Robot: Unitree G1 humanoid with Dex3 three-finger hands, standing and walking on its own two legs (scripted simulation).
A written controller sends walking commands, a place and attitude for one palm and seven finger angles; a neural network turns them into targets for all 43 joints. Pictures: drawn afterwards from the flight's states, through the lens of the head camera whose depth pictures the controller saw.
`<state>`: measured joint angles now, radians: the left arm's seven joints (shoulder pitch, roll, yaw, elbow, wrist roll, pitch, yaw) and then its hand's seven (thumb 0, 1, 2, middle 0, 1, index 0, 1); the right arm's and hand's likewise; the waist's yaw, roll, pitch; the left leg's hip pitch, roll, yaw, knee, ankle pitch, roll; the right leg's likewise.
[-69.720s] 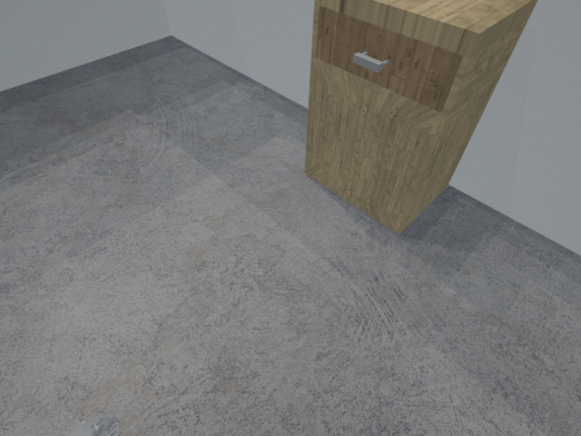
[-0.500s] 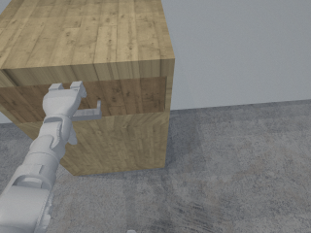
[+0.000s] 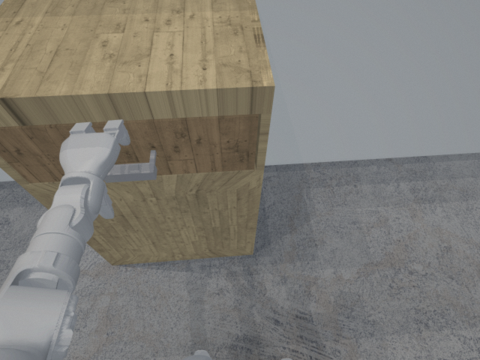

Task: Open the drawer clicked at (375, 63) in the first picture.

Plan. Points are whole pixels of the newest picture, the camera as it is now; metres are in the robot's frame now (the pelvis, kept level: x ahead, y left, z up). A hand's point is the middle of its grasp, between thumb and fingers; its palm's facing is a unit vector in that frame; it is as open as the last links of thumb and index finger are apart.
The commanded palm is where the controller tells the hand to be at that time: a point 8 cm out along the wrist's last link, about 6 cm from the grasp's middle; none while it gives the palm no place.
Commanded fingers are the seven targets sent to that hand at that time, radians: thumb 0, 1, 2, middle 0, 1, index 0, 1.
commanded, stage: re-aim the fingers above the handle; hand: left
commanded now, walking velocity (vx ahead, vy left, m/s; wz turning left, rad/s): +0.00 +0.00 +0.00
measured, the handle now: (131, 164) +0.49 +0.24 -0.03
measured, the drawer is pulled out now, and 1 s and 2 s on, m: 0.00 0.00 0.00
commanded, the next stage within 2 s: lower the fingers behind the handle in 0.62 s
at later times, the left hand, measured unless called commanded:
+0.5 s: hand (98, 172) +0.43 +0.27 +0.03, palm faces -0.02 -0.02 -1.00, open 13.8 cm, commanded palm +0.40 +0.25 +0.09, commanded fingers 0.00 -0.50 0.30 -0.30 -1.20 -0.30 -1.20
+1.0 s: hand (105, 179) +0.42 +0.26 +0.02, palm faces -0.06 -0.02 -1.00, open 13.8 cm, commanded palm +0.40 +0.25 +0.07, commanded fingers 0.00 -0.50 0.30 -0.30 -1.20 -0.30 -1.20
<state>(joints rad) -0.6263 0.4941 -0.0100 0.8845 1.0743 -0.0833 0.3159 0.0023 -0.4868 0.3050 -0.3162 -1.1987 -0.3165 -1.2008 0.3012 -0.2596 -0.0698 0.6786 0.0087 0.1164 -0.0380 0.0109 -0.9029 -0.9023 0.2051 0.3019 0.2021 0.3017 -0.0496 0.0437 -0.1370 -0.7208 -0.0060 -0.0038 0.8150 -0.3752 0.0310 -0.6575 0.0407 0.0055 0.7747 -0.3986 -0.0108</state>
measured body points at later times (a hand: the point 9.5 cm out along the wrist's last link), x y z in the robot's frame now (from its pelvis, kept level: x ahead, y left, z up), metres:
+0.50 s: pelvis +0.01 +0.00 +0.00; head +0.08 -0.01 +0.45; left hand +0.42 +0.26 +0.09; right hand +0.07 -0.27 -0.13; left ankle +0.00 +0.10 -0.70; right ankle -0.02 -0.12 -0.70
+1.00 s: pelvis +0.00 +0.00 +0.00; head +0.07 -0.01 +0.44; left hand +0.42 +0.26 +0.07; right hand +0.06 -0.27 -0.13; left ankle +0.00 +0.10 -0.70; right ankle -0.02 -0.12 -0.70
